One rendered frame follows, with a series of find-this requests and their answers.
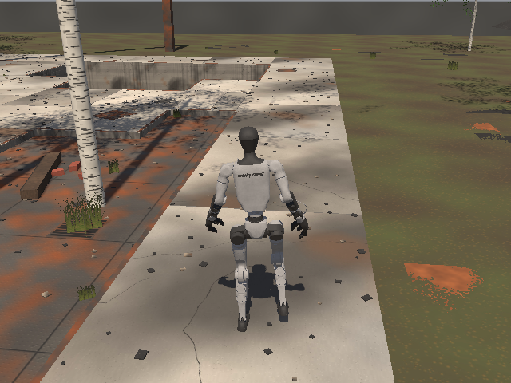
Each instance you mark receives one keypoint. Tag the right robot hand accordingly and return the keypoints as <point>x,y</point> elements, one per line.
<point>303,225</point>

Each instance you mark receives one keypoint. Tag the left robot hand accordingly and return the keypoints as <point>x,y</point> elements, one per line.
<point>216,221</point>

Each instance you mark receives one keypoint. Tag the robot left upper arm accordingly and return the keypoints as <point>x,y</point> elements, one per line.
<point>222,183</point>

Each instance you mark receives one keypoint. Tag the robot right upper arm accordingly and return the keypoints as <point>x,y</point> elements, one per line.
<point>281,180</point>

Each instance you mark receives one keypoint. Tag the left robot shin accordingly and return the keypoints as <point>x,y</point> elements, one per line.
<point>241,295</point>

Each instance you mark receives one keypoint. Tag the left robot forearm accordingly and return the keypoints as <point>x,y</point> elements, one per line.
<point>214,210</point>

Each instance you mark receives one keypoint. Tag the right robot forearm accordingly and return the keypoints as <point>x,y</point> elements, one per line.
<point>295,210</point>

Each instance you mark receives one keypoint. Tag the robot torso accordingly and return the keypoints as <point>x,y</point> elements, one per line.
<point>252,183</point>

